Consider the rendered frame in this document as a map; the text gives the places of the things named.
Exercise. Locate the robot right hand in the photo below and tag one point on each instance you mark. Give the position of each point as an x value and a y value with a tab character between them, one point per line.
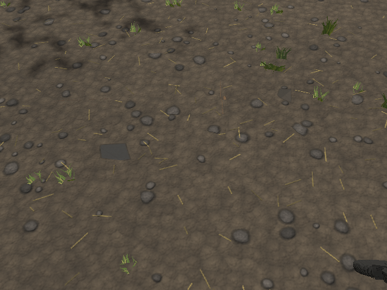
374	268

